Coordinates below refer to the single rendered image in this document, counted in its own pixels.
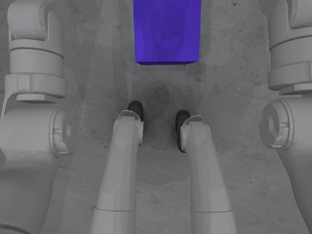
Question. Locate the right robot forearm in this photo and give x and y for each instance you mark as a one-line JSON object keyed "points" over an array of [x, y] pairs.
{"points": [[289, 25]]}

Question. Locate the left robot upper arm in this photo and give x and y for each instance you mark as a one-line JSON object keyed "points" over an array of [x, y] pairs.
{"points": [[34, 141]]}

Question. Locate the right robot foot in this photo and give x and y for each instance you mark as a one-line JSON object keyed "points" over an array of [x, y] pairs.
{"points": [[181, 116]]}

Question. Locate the left robot shin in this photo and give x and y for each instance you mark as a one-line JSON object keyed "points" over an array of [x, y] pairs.
{"points": [[125, 113]]}

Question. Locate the carton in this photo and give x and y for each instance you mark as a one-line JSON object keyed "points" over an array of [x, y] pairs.
{"points": [[167, 32]]}

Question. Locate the left robot forearm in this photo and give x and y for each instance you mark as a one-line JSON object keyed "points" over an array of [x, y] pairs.
{"points": [[36, 46]]}

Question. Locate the right robot upper arm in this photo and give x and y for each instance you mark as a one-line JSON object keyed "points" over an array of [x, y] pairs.
{"points": [[286, 126]]}

